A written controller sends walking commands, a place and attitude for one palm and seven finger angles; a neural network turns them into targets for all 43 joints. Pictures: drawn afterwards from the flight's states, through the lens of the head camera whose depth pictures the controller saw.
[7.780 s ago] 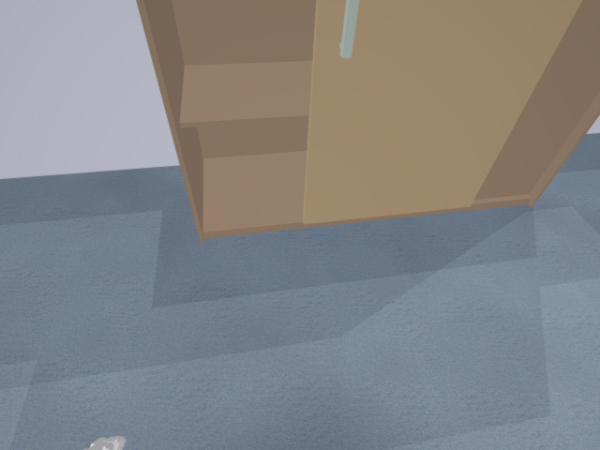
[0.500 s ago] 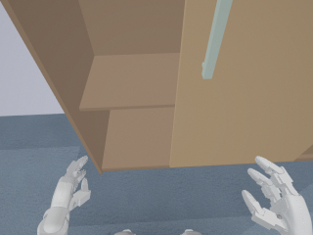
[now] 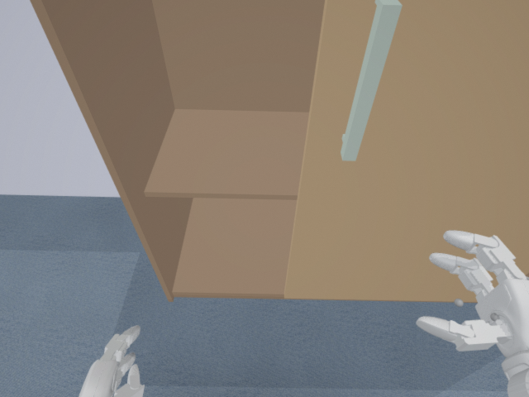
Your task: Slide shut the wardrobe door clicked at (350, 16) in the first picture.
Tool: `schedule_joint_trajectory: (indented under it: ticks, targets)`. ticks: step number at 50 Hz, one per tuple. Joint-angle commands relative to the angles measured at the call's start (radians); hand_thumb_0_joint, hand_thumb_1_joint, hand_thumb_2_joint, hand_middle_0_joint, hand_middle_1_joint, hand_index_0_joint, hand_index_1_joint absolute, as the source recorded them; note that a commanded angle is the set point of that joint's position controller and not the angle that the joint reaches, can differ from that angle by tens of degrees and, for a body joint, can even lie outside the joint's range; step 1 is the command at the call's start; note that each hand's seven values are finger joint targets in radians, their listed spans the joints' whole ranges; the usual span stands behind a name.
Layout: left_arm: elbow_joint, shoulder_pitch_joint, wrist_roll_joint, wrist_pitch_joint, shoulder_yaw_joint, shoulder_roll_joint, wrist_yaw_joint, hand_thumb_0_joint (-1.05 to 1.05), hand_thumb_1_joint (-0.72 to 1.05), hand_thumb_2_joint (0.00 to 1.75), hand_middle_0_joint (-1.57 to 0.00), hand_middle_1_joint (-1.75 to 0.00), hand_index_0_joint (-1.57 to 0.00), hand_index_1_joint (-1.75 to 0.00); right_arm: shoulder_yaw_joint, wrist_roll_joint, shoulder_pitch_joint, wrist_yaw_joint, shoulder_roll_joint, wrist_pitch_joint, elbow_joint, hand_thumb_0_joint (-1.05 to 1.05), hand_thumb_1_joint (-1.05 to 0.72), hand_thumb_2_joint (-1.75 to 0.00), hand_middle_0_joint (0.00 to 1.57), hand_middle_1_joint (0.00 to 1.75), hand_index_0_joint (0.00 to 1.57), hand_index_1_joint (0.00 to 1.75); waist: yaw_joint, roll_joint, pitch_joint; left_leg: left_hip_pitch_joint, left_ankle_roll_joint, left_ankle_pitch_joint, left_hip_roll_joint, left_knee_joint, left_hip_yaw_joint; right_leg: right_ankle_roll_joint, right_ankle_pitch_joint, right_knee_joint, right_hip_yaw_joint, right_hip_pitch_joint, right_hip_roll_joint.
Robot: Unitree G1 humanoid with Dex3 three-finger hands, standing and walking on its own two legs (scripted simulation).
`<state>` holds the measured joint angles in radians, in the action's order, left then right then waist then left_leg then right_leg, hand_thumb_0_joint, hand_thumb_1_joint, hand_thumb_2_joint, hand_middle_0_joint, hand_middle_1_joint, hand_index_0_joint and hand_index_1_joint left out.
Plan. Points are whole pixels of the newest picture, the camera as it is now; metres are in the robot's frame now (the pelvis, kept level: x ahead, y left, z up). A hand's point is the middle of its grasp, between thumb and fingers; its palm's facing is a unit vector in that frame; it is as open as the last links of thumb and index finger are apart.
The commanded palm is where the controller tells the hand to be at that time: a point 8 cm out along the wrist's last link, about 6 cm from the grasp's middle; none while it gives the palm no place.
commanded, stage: raise the hand with hooked fingers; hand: right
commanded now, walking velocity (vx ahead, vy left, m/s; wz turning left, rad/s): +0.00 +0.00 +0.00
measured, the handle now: (362, 87) +0.58 -0.14 +0.20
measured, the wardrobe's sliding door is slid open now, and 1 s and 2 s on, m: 0.44 0.44 0.44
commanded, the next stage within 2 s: move the hooked fingers beside the handle in 1.08 s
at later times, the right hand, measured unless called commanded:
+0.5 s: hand (516, 235) +0.27 -0.26 +0.19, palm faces +0.06 +0.99 -0.11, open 13.9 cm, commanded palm +0.25 -0.31 +0.19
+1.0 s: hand (501, 212) +0.30 -0.25 +0.20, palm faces +0.06 +0.99 -0.08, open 14.0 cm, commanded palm +0.26 -0.29 +0.20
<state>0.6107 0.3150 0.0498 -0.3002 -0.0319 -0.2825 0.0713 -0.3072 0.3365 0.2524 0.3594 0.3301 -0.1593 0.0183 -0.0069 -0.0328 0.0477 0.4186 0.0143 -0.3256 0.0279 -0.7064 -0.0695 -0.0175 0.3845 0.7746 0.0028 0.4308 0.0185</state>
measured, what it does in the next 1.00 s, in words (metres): stands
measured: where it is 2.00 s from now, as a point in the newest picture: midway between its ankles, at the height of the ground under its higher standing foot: outside the picture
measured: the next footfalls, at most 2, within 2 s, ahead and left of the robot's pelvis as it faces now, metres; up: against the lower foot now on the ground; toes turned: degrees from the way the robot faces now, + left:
none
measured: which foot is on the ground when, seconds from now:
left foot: down 0.00-1.00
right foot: down 0.00-1.00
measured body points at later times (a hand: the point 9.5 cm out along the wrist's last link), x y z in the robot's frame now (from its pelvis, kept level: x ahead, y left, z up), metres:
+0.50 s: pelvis +0.02 +0.01 +0.02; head +0.00 +0.03 +0.47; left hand +0.21 +0.22 -0.05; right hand +0.27 -0.32 +0.20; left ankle +0.03 +0.13 -0.71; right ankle +0.01 -0.10 -0.71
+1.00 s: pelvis +0.02 +0.03 +0.02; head +0.01 +0.05 +0.47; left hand +0.21 +0.26 -0.05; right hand +0.29 -0.30 +0.21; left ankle +0.03 +0.13 -0.71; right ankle +0.01 -0.10 -0.71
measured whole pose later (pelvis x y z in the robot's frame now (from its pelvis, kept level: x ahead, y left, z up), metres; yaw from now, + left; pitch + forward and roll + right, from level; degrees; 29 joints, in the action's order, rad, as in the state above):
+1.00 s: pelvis +0.02 +0.03 +0.02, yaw +0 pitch -2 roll +1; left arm 0.61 0.24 0.08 -0.26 -0.06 -0.28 0.10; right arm -0.49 0.35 -0.09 0.48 0.45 0.10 -0.15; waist -0.04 -0.07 0.03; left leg 0.20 -0.02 -0.26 0.00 -0.49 -0.08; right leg 0.02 0.29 0.51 0.00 0.19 0.03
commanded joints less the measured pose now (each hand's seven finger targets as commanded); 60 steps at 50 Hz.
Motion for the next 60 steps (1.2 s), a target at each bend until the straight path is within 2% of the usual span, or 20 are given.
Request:
schedule_joint_trajectory:
  ticks: [1,4,9,11,15,22,25,28,30,31,35,38,41,44,46,49,53,56,59,60]
  targets:
    - [-0.173,-0.128,0.003,-0.083,0.036,-0.115,0.018,0.0,0.9,0.9,-0.2,-0.3,-0.2,-0.3,-0.131,0.023,-0.224,-0.004,0.223,-0.043,0.22,0.0,0.31,-0.38,0.29,1.08,0.29,1.08,-0.032,-0.052,0.121,-0.116,-0.04,0.086,-0.048,0.132,-0.015,0.005,-0.171,-0.214,-0.053,-0.083,-0.016]
    - [-0.169,-0.139,0.009,-0.084,0.032,-0.109,0.021,0.0,0.9,0.9,-0.2,-0.3,-0.2,-0.3,-0.12,0.024,-0.263,0.008,0.212,-0.013,0.218,0.0,0.38,-0.35,0.29,1.12,0.29,1.12,-0.028,-0.088,0.112,-0.122,-0.038,0.123,-0.047,0.152,-0.019,0.008,-0.194,-0.238,-0.051,-0.13,-0.016]
    - [-0.166,-0.152,0.015,-0.068,0.02,-0.111,0.03,0.0,0.9,0.9,-0.2,-0.3,-0.2,-0.3,-0.143,0.021,-0.351,0.034,0.249,0.068,0.159,0.0,0.5,-0.3,0.3,1.2,0.3,1.2,-0.032,-0.052,0.074,-0.154,-0.037,0.14,-0.051,0.194,-0.021,0.007,-0.203,-0.281,-0.057,-0.158,-0.014]
    - [-0.168,-0.161,0.013,-0.064,0.01,-0.107,0.032,0.0,0.9,0.9,-0.2,-0.3,-0.2,-0.3,-0.153,0.021,-0.405,0.045,0.27,0.09,0.165,0.0,0.5,-0.3,0.3,1.2,0.3,1.2,-0.039,-0.098,0.064,-0.172,-0.043,0.15,-0.053,0.213,-0.014,0.006,-0.214,-0.291,-0.053,-0.177,-0.019]
    - [-0.167,-0.17,0.015,-0.056,0.004,-0.103,0.036,0.0,0.9,0.9,-0.2,-0.3,-0.2,-0.3,-0.183,0.019,-0.46,0.062,0.303,0.12,0.135,0.0,0.5,-0.3,0.3,1.2,0.3,1.2,-0.035,-0.05,0.094,-0.195,-0.038,0.186,-0.051,0.233,-0.016,0.003,-0.245,-0.306,-0.053,-0.212,-0.018]
    - [-0.154,-0.186,0.019,-0.037,-0.007,-0.1,0.038,0.0,0.9,0.9,-0.2,-0.3,-0.2,-0.3,-0.221,0.022,-0.581,0.094,0.366,0.159,0.087,0.0,0.5,-0.3,0.3,1.2,0.3,1.2,-0.034,-0.072,0.107,-0.233,-0.04,0.226,-0.047,0.27,-0.008,0.001,-0.274,-0.328,-0.047,-0.252,-0.024]
    - [-0.154,-0.191,0.02,-0.034,-0.005,-0.103,0.04,0.0,0.9,0.9,-0.2,-0.3,-0.2,-0.3,-0.263,0.026,-0.607,0.108,0.412,0.173,0.06,0.0,0.5,-0.3,0.3,1.2,0.3,1.2,-0.039,-0.046,0.147,-0.257,-0.037,0.265,-0.043,0.274,-0.005,-0.004,-0.307,-0.329,-0.043,-0.271,-0.026]
    - [-0.149,-0.197,0.024,-0.025,-0.006,-0.107,0.038,0.0,0.9,0.9,-0.2,-0.3,-0.2,-0.3,-0.279,0.033,-0.654,0.124,0.44,0.189,0.016,0.0,0.5,-0.3,0.3,1.2,0.3,1.2,-0.038,-0.032,0.125,-0.267,-0.035,0.273,-0.04,0.288,0.002,-0.007,-0.304,-0.333,-0.037,-0.259,-0.03]
    - [-0.152,-0.198,0.029,-0.022,-0.004,-0.108,0.037,0.0,0.9,0.9,-0.2,-0.3,-0.2,-0.3,-0.255,0.031,-0.649,0.135,0.416,0.206,-0.034,0.0,0.5,-0.3,0.3,1.2,0.3,1.2,-0.035,-0.045,0.114,-0.252,-0.034,0.258,-0.037,0.292,0.004,-0.007,-0.289,-0.335,-0.032,-0.259,-0.031]
    - [-0.159,-0.196,0.03,-0.021,-0.006,-0.105,0.033,0.0,0.9,0.9,-0.2,-0.3,-0.2,-0.3,-0.243,0.041,-0.626,0.145,0.399,0.215,-0.059,0.0,0.5,-0.3,0.3,1.2,0.3,1.2,-0.039,-0.015,0.088,-0.261,-0.036,0.26,-0.035,0.298,0.014,-0.008,-0.285,-0.33,-0.031,-0.239,-0.032]
    - [-0.173,-0.199,0.034,-0.018,0.007,-0.115,0.024,0.0,0.9,0.9,-0.2,-0.3,-0.2,-0.3,-0.253,0.041,-0.593,0.156,0.409,0.222,-0.031,0.0,0.5,-0.3,0.3,1.2,0.3,1.2,-0.044,-0.004,0.141,-0.267,-0.027,0.291,-0.03,0.28,0.017,-0.011,-0.306,-0.318,-0.019,-0.243,-0.032]
    - [-0.182,-0.2,0.028,-0.021,0.011,-0.111,0.02,0.0,0.9,0.9,-0.2,-0.3,-0.2,-0.3,-0.314,0.048,-0.602,0.14,0.458,0.2,0.034,0.0,0.5,-0.3,0.3,1.2,0.3,1.2,-0.053,-0.01,0.184,-0.301,-0.026,0.319,-0.028,0.276,0.027,-0.013,-0.329,-0.309,-0.013,-0.251,-0.035]
    - [-0.177,-0.202,0.025,-0.024,0.01,-0.104,0.023,0.0,0.9,0.9,-0.2,-0.3,-0.2,-0.3,-0.327,0.045,-0.613,0.112,0.465,0.18,0.071,0.0,0.5,-0.3,0.3,1.2,0.3,1.2,-0.057,-0.061,0.166,-0.305,-0.029,0.333,-0.029,0.276,0.028,-0.011,-0.345,-0.307,-0.007,-0.254,-0.035]
    - [-0.17,-0.196,0.027,-0.03,0.013,-0.102,0.031,0.0,0.9,0.9,-0.2,-0.3,-0.2,-0.3,-0.306,0.035,-0.616,0.1,0.435,0.175,0.056,0.0,0.5,-0.3,0.3,1.2,0.3,1.2,-0.044,-0.067,0.151,-0.279,-0.025,0.326,-0.03,0.28,0.024,-0.013,-0.331,-0.314,-0.001,-0.268,-0.033]
    - [-0.166,-0.192,0.024,-0.029,0.01,-0.105,0.032,0.0,0.9,0.9,-0.2,-0.3,-0.2,-0.3,-0.299,0.036,-0.616,0.103,0.437,0.18,0.045,0.0,0.5,-0.3,0.3,1.2,0.3,1.2,-0.047,-0.023,0.132,-0.291,-0.026,0.328,-0.032,0.285,0.026,-0.014,-0.329,-0.317,-0.005,-0.256,-0.032]
    - [-0.167,-0.198,0.032,-0.028,0.011,-0.103,0.037,0.0,0.9,0.9,-0.2,-0.3,-0.2,-0.3,-0.267,0.027,-0.638,0.113,0.415,0.191,0.043,0.0,0.5,-0.3,0.3,1.2,0.3,1.2,-0.036,-0.073,0.135,-0.27,-0.024,0.313,-0.031,0.288,0.027,-0.014,-0.314,-0.321,-0.002,-0.271,-0.033]
    - [-0.165,-0.195,0.029,-0.023,0.009,-0.104,0.036,0.0,0.9,0.9,-0.2,-0.3,-0.2,-0.3,-0.279,0.036,-0.614,0.123,0.42,0.2,0.014,0.0,0.5,-0.3,0.3,1.2,0.3,1.2,-0.038,-0.017,0.138,-0.271,-0.022,0.323,-0.034,0.29,0.023,-0.015,-0.318,-0.32,-0.006,-0.27,-0.032]
    - [-0.166,-0.201,0.029,-0.018,0.004,-0.103,0.035,0.0,0.9,0.9,-0.2,-0.3,-0.2,-0.3,-0.272,0.036,-0.619,0.122,0.421,0.206,0.007,0.0,0.5,-0.3,0.3,1.2,0.3,1.2,-0.042,-0.021,0.108,-0.267,-0.027,0.286,-0.038,0.298,0.019,-0.011,-0.299,-0.329,-0.011,-0.258,-0.033]
    - [-0.17,-0.204,0.029,-0.019,0.004,-0.102,0.036,0.0,0.9,0.9,-0.2,-0.3,-0.2,-0.3,-0.276,0.032,-0.631,0.12,0.421,0.203,0.014,0.0,0.5,-0.3,0.3,1.2,0.3,1.2,-0.039,-0.03,0.132,-0.259,-0.026,0.278,-0.038,0.295,0.013,-0.012,-0.296,-0.336,-0.016,-0.272,-0.033]
    - [-0.169,-0.207,0.031,-0.019,0.003,-0.101,0.038,0.0,0.9,0.9,-0.2,-0.3,-0.2,-0.3,-0.261,0.028,-0.653,0.118,0.412,0.201,0.021,0.0,0.5,-0.3,0.3,1.2,0.3,1.2,-0.035,-0.066,0.141,-0.254,-0.028,0.27,-0.038,0.294,0.013,-0.01,-0.292,-0.336,-0.014,-0.28,-0.033]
